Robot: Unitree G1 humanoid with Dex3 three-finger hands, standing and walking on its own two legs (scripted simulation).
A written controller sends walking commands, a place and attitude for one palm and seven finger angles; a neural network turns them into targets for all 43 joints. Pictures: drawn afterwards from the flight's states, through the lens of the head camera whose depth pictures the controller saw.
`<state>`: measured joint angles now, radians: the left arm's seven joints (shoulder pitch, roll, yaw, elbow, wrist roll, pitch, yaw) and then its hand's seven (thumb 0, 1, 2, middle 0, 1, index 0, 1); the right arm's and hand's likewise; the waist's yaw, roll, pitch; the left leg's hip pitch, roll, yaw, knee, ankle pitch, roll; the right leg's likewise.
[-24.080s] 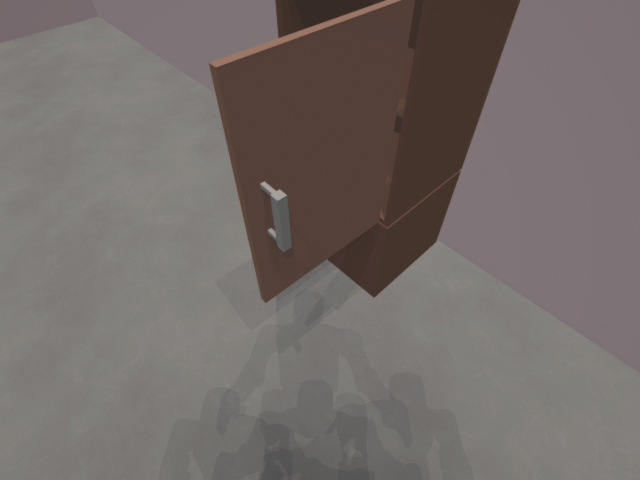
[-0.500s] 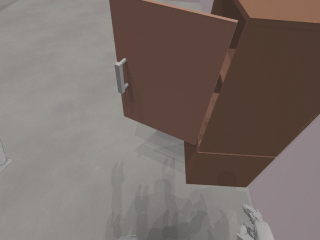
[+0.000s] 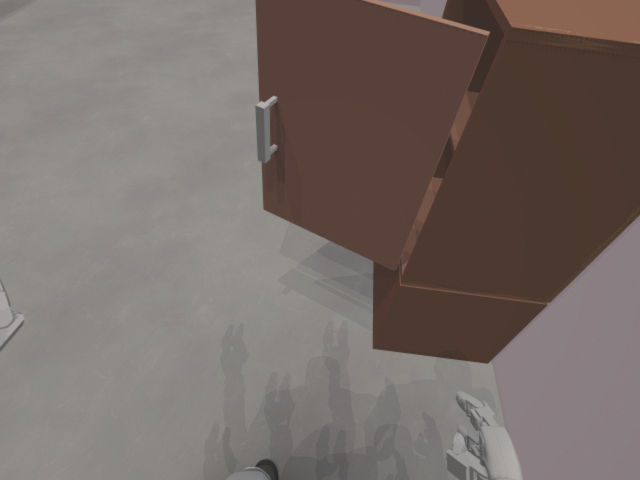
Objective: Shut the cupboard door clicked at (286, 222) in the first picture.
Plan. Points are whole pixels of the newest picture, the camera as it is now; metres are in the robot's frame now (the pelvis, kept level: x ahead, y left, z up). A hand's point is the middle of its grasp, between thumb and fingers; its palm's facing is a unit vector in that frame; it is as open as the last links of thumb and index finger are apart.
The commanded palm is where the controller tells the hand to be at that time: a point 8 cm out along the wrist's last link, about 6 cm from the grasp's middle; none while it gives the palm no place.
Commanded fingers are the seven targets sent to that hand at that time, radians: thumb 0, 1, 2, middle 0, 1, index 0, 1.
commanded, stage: step back with the hand held close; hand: left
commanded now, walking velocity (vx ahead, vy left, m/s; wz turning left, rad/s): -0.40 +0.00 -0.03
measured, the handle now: (268, 129) +0.80 +0.21 -0.03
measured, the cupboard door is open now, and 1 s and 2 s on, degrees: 67 67 67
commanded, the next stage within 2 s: stop stepping back and stand still in 0.06 s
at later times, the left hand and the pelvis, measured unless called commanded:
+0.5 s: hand out of the picture +0.14 +0.29 +0.17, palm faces +0.39 -0.84 -0.38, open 7.4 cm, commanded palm +0.07 +0.32 +0.19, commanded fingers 0.00 0.90 0.90 -0.20 -0.30 -0.20 -0.30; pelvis -0.07 +0.03 +0.02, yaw -1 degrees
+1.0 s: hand out of the picture +0.15 +0.29 +0.18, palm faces +0.32 -0.83 -0.46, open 7.4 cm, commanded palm +0.09 +0.34 +0.19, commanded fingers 0.00 0.90 0.90 -0.20 -0.30 -0.20 -0.30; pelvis -0.08 +0.05 +0.02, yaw -5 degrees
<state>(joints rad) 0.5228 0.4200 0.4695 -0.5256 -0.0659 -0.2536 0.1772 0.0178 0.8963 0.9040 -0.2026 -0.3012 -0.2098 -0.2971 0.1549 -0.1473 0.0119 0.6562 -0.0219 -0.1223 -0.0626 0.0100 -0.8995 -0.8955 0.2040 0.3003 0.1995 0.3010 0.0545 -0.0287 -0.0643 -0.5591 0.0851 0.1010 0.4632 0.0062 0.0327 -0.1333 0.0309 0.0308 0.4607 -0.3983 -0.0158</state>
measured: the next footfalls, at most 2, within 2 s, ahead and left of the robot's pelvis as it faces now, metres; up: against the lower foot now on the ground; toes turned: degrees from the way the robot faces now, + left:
left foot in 0.30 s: +0.12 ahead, +0.10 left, +0.00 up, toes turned +0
right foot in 0.52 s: -0.08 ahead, -0.06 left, +0.00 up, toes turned -3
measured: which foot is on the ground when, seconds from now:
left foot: down 0.00-0.20, up 0.22-0.28, down 0.30-0.54, up 0.56-0.68, down 0.70-1.00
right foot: down 0.00-0.34, up 0.36-0.50, down 0.52-0.74, up 0.76-0.96, down 0.98-1.00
